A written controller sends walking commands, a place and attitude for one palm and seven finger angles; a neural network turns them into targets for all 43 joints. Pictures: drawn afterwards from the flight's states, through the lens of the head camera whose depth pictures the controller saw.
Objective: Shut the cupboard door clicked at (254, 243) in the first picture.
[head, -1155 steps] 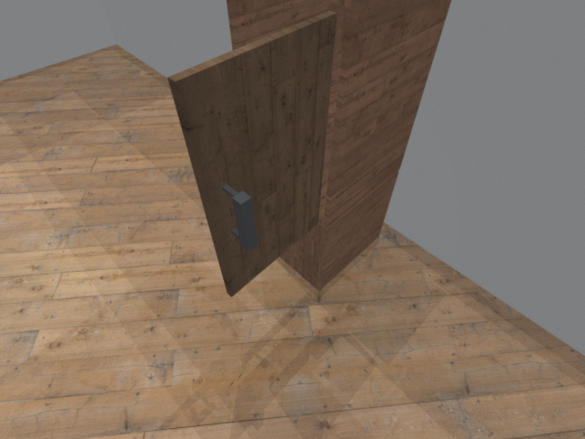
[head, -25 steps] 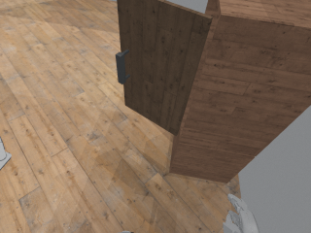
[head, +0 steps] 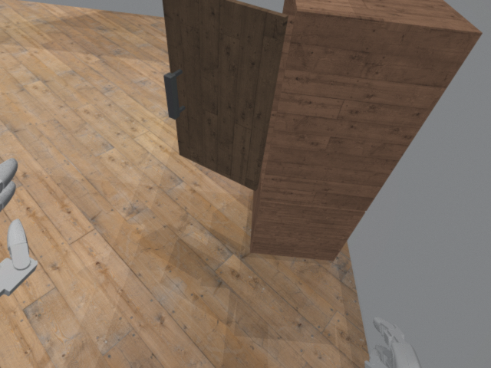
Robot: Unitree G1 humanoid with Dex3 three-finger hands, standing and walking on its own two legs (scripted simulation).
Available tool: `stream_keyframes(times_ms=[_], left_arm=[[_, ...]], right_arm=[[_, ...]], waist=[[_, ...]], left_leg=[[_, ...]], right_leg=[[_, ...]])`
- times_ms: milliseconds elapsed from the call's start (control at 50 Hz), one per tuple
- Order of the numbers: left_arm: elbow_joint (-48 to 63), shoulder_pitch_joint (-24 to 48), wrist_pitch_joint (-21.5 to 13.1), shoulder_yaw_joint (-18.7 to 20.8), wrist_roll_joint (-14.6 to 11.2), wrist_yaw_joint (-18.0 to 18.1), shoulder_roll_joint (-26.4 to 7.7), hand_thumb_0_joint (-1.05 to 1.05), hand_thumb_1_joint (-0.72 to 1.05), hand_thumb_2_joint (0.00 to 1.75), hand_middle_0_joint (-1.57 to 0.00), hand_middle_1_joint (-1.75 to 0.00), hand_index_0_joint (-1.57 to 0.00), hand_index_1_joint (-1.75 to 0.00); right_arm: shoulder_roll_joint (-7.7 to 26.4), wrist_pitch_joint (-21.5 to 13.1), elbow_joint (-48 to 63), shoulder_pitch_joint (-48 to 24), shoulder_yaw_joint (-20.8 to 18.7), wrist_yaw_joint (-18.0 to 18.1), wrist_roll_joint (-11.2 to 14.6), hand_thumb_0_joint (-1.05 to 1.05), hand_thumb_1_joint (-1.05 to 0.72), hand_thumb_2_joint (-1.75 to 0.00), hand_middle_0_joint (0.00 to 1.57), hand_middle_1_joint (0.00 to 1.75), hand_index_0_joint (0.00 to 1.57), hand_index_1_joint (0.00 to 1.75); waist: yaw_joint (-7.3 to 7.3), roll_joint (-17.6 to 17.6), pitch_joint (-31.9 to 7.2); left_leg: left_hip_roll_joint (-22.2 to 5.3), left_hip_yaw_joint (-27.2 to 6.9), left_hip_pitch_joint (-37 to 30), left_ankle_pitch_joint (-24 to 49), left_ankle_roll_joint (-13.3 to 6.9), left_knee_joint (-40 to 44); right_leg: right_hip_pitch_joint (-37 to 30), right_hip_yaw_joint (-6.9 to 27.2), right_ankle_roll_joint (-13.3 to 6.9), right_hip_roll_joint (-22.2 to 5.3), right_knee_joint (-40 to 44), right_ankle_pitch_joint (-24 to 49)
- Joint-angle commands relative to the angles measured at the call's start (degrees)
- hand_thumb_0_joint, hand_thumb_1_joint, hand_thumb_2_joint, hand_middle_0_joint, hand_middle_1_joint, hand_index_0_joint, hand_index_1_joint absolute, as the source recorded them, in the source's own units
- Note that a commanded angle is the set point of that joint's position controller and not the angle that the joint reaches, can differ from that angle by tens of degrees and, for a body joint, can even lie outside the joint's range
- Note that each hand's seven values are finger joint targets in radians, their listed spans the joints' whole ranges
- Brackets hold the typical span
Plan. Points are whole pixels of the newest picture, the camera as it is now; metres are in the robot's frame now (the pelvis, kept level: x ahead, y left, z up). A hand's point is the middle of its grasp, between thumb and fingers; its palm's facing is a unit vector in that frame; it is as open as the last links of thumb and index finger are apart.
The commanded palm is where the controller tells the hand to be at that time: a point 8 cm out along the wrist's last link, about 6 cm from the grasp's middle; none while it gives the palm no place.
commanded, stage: stop stepping back and stand still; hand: left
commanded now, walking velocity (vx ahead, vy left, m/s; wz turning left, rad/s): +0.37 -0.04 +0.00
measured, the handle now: (176, 94) +0.88 +0.25 -0.05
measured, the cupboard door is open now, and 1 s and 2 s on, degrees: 64 64 64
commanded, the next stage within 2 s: let the arm hang, fingers relaxed in 0.64 s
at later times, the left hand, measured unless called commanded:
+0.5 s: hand out of the picture +0.11 +0.28 +0.16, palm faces +0.49 -0.75 -0.44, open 7.4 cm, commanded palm +0.04 +0.30 +0.17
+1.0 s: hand out of the picture +0.00 +0.18 -0.16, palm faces +0.03 -0.98 -0.18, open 7.4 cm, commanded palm none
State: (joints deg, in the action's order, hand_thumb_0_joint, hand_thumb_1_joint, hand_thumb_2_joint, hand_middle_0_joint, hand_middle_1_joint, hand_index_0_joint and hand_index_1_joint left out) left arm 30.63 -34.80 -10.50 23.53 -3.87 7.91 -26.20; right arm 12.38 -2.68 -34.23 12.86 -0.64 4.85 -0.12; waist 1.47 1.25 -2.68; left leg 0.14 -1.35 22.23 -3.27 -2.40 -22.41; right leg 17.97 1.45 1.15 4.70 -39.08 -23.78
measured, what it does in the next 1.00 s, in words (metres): steps on the spot: right foot, then left foot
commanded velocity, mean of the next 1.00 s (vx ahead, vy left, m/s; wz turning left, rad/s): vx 0.13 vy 0.00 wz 0.00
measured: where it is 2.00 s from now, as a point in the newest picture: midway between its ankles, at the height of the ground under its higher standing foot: outside the picture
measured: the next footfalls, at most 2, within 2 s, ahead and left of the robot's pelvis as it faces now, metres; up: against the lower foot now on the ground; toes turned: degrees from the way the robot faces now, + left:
right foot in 0.10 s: -0.02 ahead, -0.08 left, +0.00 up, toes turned -1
left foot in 0.34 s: -0.02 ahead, +0.14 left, +0.00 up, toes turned +6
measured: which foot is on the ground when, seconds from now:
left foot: down 0.00-0.12, up 0.14-0.32, down 0.34-1.00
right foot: up 0.00-0.08, down 0.10-1.00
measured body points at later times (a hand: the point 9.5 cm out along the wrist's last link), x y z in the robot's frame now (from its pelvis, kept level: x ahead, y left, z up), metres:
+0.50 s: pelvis -0.09 +0.00 -0.01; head -0.11 +0.01 +0.44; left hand +0.08 +0.31 +0.19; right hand +0.05 -0.23 -0.10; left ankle -0.09 +0.12 -0.74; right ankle -0.08 -0.09 -0.73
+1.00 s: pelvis -0.08 +0.01 -0.01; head -0.07 +0.01 +0.44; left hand +0.00 +0.24 -0.15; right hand +0.05 -0.22 -0.14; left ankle -0.06 +0.14 -0.74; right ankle -0.06 -0.08 -0.74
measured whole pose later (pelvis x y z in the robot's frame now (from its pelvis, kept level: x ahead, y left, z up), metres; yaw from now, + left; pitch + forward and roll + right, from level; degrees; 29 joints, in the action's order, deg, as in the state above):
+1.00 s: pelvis -0.08 +0.01 -0.01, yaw +4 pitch -1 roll +1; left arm -44.1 -15.3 3.5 -0.8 1.4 0.0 -9.7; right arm 12.9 0.7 -47.9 9.7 1.6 0.2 -1.5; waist 1.6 1.0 1.6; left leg -0.6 2.0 17.6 -14.9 0.3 -33.5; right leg 16.5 -4.9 -2.0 -1.3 -35.6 -18.2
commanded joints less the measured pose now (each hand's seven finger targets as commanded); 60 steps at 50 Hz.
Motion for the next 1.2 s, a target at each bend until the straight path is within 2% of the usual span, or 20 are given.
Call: stream_keyframes(times_ms=[0, 60, 100, 140, 200, 280, 340, 380, 480, 520, 560, 580, 640, 700, 720, 760, 860, 960, 1040, 1180], left_arm=[[13.07, 0.62, -3.35, 8.21, -0.31, 1.73, -8.71, 0.00, 0.90, 0.90, -0.20, -0.30, -0.20, -0.30], [11.10, 2.62, -2.50, 9.26, 0.06, 1.69, -10.46, 0.00, 0.90, 0.90, -0.20, -0.30, -0.20, -0.30], [11.37, 6.64, -2.45, 8.26, -0.73, 2.20, -10.22, 0.00, 0.90, 0.90, -0.20, -0.30, -0.20, -0.30], [7.81, 9.30, -0.82, 4.55, 0.29, 2.75, -6.79, 0.00, 0.90, 0.90, -0.20, -0.30, -0.20, -0.30], [2.97, 17.24, -1.43, 3.38, 1.73, 3.00, -7.42, 0.00, 0.90, 0.90, -0.20, -0.30, -0.20, -0.30], [3.98, 16.34, -2.56, 4.07, 2.38, 3.60, -7.88, 0.00, 0.90, 0.90, -0.20, -0.30, -0.20, -0.30], [7.74, 9.88, -4.08, 7.39, 1.26, 3.61, -8.53, 0.00, 0.90, 0.90, -0.20, -0.30, -0.20, -0.30], [10.17, 11.44, -3.69, 7.88, 1.71, 3.05, -9.57, 0.00, 0.90, 0.90, -0.20, -0.30, -0.20, -0.30], [7.87, 6.43, -2.77, 7.33, 2.13, 3.04, -7.42, 0.00, 0.90, 0.90, -0.20, -0.30, -0.20, -0.30], [4.76, 7.00, -2.97, 8.36, 2.04, 3.36, -8.23, 0.00, 0.90, 0.90, -0.20, -0.30, -0.20, -0.30], [3.39, 6.85, -2.94, 7.89, 2.12, 3.53, -8.11, 0.00, 0.90, 0.90, -0.20, -0.30, -0.20, -0.30], [2.84, 7.72, -3.43, 7.82, 2.06, 3.58, -7.83, 0.00, 0.90, 0.90, -0.20, -0.30, -0.20, -0.30], [4.15, 9.84, -4.99, 7.39, 2.63, 3.59, -7.82, 0.00, 0.90, 0.90, -0.20, -0.30, -0.20, -0.30], [5.57, 10.22, -4.98, 6.30, 2.32, 3.77, -7.02, 0.00, 0.90, 0.90, -0.20, -0.30, -0.20, -0.30], [-36.04, 12.20, 5.89, -17.04, 7.24, -5.24, 5.25, 0.00, 0.90, 0.90, -0.20, -0.30, -0.20, -0.30], [-39.50, 8.11, 11.32, -17.94, 5.33, -7.28, 10.38, 0.00, 0.90, 0.90, -0.20, -0.30, -0.20, -0.30], [-54.59, 17.29, 9.80, -19.02, 5.69, -7.74, 4.37, 0.00, 0.90, 0.90, -0.20, -0.30, -0.20, -0.30], [-72.45, 20.04, 10.14, -21.18, 4.63, -6.78, 6.19, 0.00, 0.90, 0.90, -0.20, -0.30, -0.20, -0.30], [-81.04, 17.22, 10.19, -20.84, 4.73, -6.44, 8.89, 0.00, 0.90, 0.90, -0.20, -0.30, -0.20, -0.30], [-89.28, 15.64, 10.14, -21.95, 4.53, -6.49, 9.63, 0.00, 0.90, 0.90, -0.20, -0.30, -0.20, -0.30]], right_arm=[[7.50, -5.49, 8.30, -5.94, -1.95, 0.62, -0.55, 0.00, -0.90, -0.90, 0.20, 0.30, 0.20, 0.30], [6.47, -5.14, 6.96, -4.84, -1.79, 0.16, -1.30, 0.00, -0.90, -0.90, 0.20, 0.30, 0.20, 0.30], [6.37, -4.97, 4.94, -3.36, -1.93, -0.16, -1.51, 0.00, -0.90, -0.90, 0.20, 0.30, 0.20, 0.30], [7.06, -4.29, 4.87, -3.55, -2.59, 0.16, -0.11, 0.00, -0.90, -0.90, 0.20, 0.30, 0.20, 0.30], [6.50, -4.58, 4.61, -6.06, -1.07, 0.75, -0.51, 0.00, -0.90, -0.90, 0.20, 0.30, 0.20, 0.30], [6.77, -6.15, 5.01, -4.48, -1.35, 1.78, -0.06, 0.00, -0.90, -0.90, 0.20, 0.30, 0.20, 0.30], [6.90, -6.76, 6.02, -2.64, -1.15, 1.31, 0.09, 0.00, -0.90, -0.90, 0.20, 0.30, 0.20, 0.30], [6.45, -7.34, 5.31, -3.03, -1.17, 0.94, -0.90, 0.00, -0.90, -0.90, 0.20, 0.30, 0.20, 0.30], [7.39, -7.54, 5.30, -4.01, -1.05, -0.20, -0.25, 0.00, -0.90, -0.90, 0.20, 0.30, 0.20, 0.30], [6.85, -6.84, 5.73, -3.89, -1.18, -0.06, -0.52, 0.00, -0.90, -0.90, 0.20, 0.30, 0.20, 0.30], [6.05, -5.87, 5.96, -3.37, -2.33, -0.78, 0.19, 0.00, -0.90, -0.90, 0.20, 0.30, 0.20, 0.30], [6.75, -5.63, 6.26, -4.38, -2.61, -1.16, 0.22, 0.00, -0.90, -0.90, 0.20, 0.30, 0.20, 0.30], [5.20, -4.91, 5.61, -3.94, -1.06, -1.10, -0.39, 0.00, -0.90, -0.90, 0.20, 0.30, 0.20, 0.30], [4.84, -4.91, 5.56, -4.71, -0.87, -0.15, -0.54, 0.00, -0.90, -0.90, 0.20, 0.30, 0.20, 0.30], [11.67, -6.03, -6.70, -2.63, -2.52, -6.70, -0.91, 0.00, -0.90, -0.90, 0.20, 0.30, 0.20, 0.30], [10.16, -1.23, -3.83, -2.17, -1.78, -5.69, -1.16, 0.00, -0.90, -0.90, 0.20, 0.30, 0.20, 0.30], [9.90, 0.68, -5.04, -2.35, -1.10, -4.40, -1.53, 0.00, -0.90, -0.90, 0.20, 0.30, 0.20, 0.30], [6.43, 2.40, -12.94, -1.57, 0.46, -4.22, -1.50, 0.00, -0.90, -0.90, 0.20, 0.30, 0.20, 0.30], [4.42, 2.65, -17.59, -0.89, 0.37, -3.55, -1.51, 0.00, -0.90, -0.90, 0.20, 0.30, 0.20, 0.30], [3.79, 3.02, -23.41, 4.32, -0.21, -3.18, -0.90, 0.00, -0.90, -0.90, 0.20, 0.30, 0.20, 0.30]], waist=[[-0.96, -16.36, -4.49], [-0.06, -7.15, -3.45], [0.16, 4.75, -5.11], [0.21, 7.67, 1.01], [0.08, 3.15, 7.53], [-0.23, -2.25, 5.48], [0.26, -15.94, -0.79], [0.27, -11.18, 0.96], [-0.62, -11.81, -0.50], [-0.28, -5.17, 1.30], [-1.22, 9.91, 2.02], [-1.34, 8.87, 3.16], [-0.85, 3.04, 1.55], [-0.71, 2.84, 0.08], [2.87, -3.48, 5.68], [-1.77, -10.47, 0.61], [-1.20, 13.92, -3.10], [-0.69, -4.29, -1.69], [-1.55, -11.33, 0.42], [-1.27, -2.66, 4.93]], left_leg=[[-9.26, -10.43, 6.61, -34.04, -0.99, 16.25], [-0.37, -0.09, -0.58, -24.66, 3.60, 0.21], [0.73, -0.23, -9.82, -13.24, 4.07, -22.68], [-0.83, -2.85, 0.29, -15.03, 3.82, -33.20], [-3.71, 0.26, 3.11, -18.03, 1.92, -24.26], [-1.99, 4.55, -7.36, -19.75, 0.02, -3.44], [-15.96, -18.27, -17.10, -13.39, -6.38, 5.24], [-18.62, -21.93, -12.75, -11.61, -8.29, 7.89], [-10.55, -2.03, 0.24, -17.21, -2.11, 0.04], [-6.06, 1.09, 7.86, -25.53, -0.43, -6.39], [-0.54, 4.10, 11.38, -24.63, 1.98, -26.71], [-1.14, 1.37, 13.81, -24.83, 2.44, -33.71], [-3.88, 0.29, 6.47, -20.81, 2.18, -26.11], [-1.64, 4.85, -6.80, -11.40, 1.83, -10.04], [-5.51, 0.54, -7.66, 2.04, 1.51, -13.33], [-13.00, -9.19, -0.57, 2.02, -2.35, -5.21], [-3.20, -0.62, -4.28, 1.96, 1.57, -13.53], [-5.02, -1.61, -10.88, 3.81, 1.80, -4.50], [-5.34, -1.85, -7.66, -5.00, 1.66, -0.58], [-5.98, -1.93, -8.84, -9.58, 1.18, 3.05]], right_leg=[[-14.96, -5.15, -1.25, 1.23, 10.58, -1.32], [-8.16, 0.30, -5.08, -6.15, 26.35, -4.72], [7.39, 12.53, -10.71, -19.97, 31.84, -9.03], [9.84, 17.40, -12.44, -22.52, 31.25, -17.83], [8.97, 11.78, -10.11, -19.99, 28.09, -15.61], [4.48, 7.88, -8.31, -14.78, 19.01, -10.84], [10.50, -4.41, -1.62, -3.88, -3.19, 0.54], [10.42, -2.64, -1.02, -4.66, -8.36, -3.91], [-10.72, -4.90, -1.75, -3.83, 11.39, 6.96], [-12.90, 6.21, -5.18, -9.34, 15.30, 2.14], [-9.23, 28.00, -11.35, -21.82, 27.69, -11.59], [-9.45, 30.18, -14.25, -24.60, 28.48, -6.29], [-7.31, 14.13, -12.47, -21.06, 22.43, 11.84], [-1.61, 6.23, -7.90, -15.96, 20.95, 6.96], [8.36, -1.74, -5.77, -16.75, 8.45, 22.15], [3.56, -3.11, -1.54, -8.26, -0.56, 3.05], [-4.66, 4.63, -5.37, -14.77, 11.66, 28.70], [-4.60, 1.93, -3.87, -11.72, 14.04, 19.69], [-8.61, 1.62, -4.00, -10.78, 19.29, 12.93], [-6.32, 0.92, -3.91, -10.48, 23.03, 8.38]])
